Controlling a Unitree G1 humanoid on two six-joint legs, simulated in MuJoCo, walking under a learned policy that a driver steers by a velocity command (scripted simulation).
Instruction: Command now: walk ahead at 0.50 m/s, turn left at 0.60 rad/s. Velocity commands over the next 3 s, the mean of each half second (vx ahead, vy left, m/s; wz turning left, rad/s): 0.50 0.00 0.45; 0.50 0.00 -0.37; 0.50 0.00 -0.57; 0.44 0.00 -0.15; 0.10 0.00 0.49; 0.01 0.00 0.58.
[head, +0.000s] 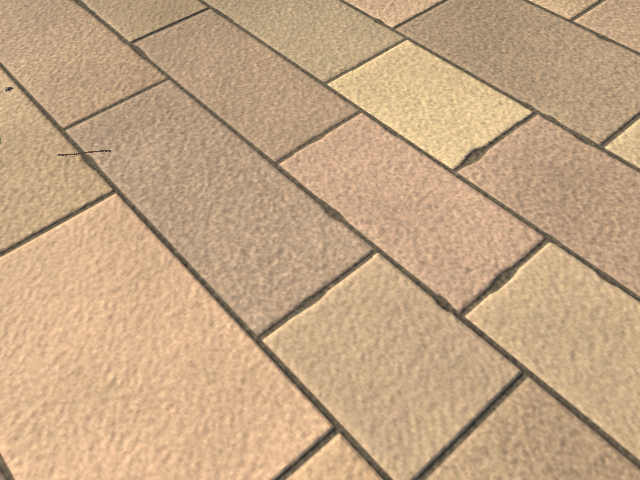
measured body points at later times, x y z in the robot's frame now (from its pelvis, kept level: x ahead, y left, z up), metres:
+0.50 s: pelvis +0.27 +0.06 +0.00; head +0.29 +0.08 +0.45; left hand +0.37 +0.34 -0.11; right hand +0.34 -0.20 -0.12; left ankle +0.18 +0.10 -0.74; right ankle +0.46 -0.06 -0.68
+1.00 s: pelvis +0.57 +0.07 +0.00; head +0.60 +0.06 +0.45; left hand +0.58 +0.35 -0.12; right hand +0.74 -0.18 -0.10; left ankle +0.70 +0.24 -0.68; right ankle +0.53 +0.01 -0.74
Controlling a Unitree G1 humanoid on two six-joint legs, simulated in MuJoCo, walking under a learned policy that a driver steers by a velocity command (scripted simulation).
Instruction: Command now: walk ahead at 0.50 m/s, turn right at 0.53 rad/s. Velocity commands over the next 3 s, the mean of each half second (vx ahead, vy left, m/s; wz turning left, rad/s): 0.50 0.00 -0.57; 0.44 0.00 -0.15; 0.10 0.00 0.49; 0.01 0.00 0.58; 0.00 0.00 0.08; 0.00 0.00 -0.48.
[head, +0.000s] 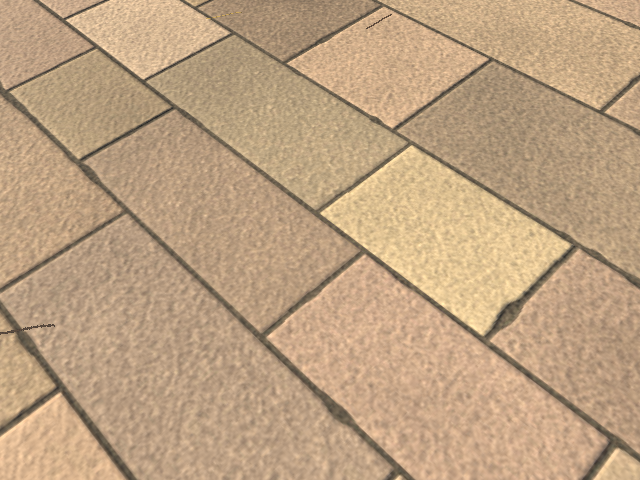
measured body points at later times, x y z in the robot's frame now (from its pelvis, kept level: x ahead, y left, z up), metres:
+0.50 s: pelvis +0.27 +0.03 +0.00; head +0.29 +0.04 +0.45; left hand +0.50 +0.24 -0.11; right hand +0.21 -0.24 -0.12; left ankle +0.24 +0.14 -0.74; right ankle +0.31 -0.12 -0.67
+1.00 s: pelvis +0.49 -0.11 +0.00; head +0.51 -0.13 +0.45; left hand +0.63 +0.12 -0.12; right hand +0.46 -0.37 -0.14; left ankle +0.62 +0.00 -0.67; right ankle +0.44 -0.15 -0.74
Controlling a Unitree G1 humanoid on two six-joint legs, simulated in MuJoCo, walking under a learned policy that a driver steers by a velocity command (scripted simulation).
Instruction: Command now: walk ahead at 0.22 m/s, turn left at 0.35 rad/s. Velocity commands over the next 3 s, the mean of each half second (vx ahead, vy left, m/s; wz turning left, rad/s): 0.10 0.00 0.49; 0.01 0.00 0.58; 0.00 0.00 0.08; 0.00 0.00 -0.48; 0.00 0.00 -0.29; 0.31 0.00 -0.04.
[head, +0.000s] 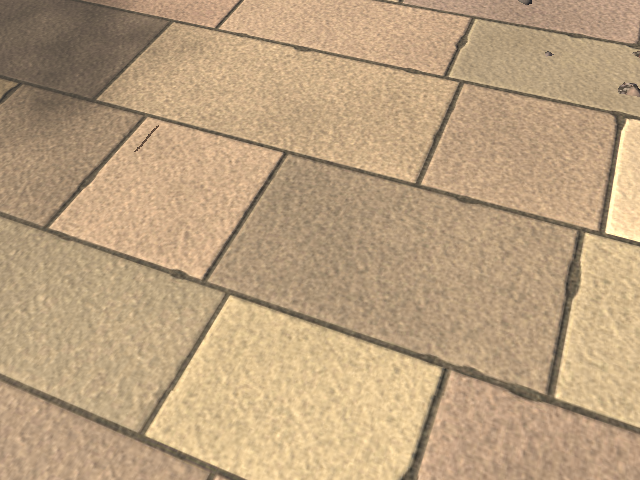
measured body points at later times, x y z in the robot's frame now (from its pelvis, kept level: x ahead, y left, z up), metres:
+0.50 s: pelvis +0.10 +0.02 -0.01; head +0.13 +0.04 +0.44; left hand +0.16 +0.30 -0.14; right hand +0.27 -0.23 -0.12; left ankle +0.16 +0.09 -0.75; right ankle +0.17 -0.14 -0.69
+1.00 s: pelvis +0.12 -0.03 +0.00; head +0.16 -0.03 +0.44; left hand +0.06 +0.26 -0.10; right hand +0.37 -0.20 -0.14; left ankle +0.02 +0.07 -0.69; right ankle +0.16 -0.11 -0.75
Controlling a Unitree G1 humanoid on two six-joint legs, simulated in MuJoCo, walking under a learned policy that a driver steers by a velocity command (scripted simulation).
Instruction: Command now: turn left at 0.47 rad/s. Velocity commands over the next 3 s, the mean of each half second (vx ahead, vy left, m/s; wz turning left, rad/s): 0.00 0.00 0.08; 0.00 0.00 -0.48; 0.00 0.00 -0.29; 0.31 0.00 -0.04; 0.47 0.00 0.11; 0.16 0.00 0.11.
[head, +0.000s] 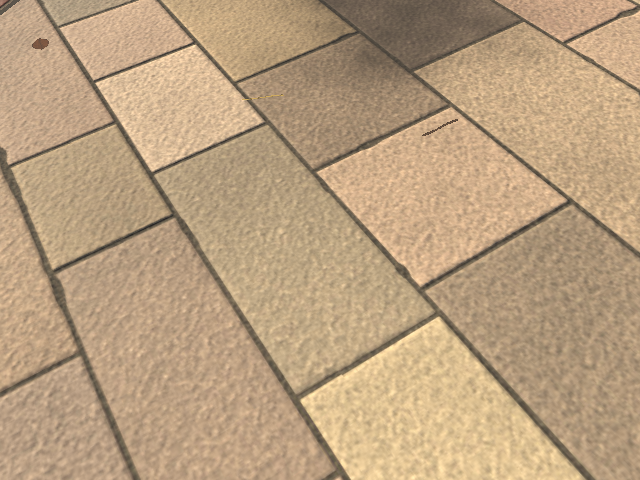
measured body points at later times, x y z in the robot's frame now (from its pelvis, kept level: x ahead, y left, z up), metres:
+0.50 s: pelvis -0.02 +0.03 -0.01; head +0.00 +0.03 +0.44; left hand +0.03 +0.30 -0.14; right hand +0.12 -0.22 -0.13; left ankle -0.02 +0.12 -0.74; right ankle -0.05 -0.08 -0.72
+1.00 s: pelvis -0.04 +0.02 +0.00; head +0.00 +0.00 +0.45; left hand +0.12 +0.28 -0.12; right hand +0.01 -0.28 -0.12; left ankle +0.00 +0.14 -0.71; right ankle -0.05 -0.07 -0.74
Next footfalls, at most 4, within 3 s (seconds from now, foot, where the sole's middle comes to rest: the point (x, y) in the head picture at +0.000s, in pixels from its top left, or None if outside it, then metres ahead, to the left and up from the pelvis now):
0.14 left None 0.02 0.12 -0.78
0.58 right None -0.01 -0.07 -0.78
1.08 left None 0.05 0.11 -0.78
1.46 right None -0.07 -0.07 -0.78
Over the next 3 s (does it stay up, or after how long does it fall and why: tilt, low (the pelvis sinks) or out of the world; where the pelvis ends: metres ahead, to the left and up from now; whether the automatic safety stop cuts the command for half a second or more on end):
stays up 0.48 -0.15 -0.01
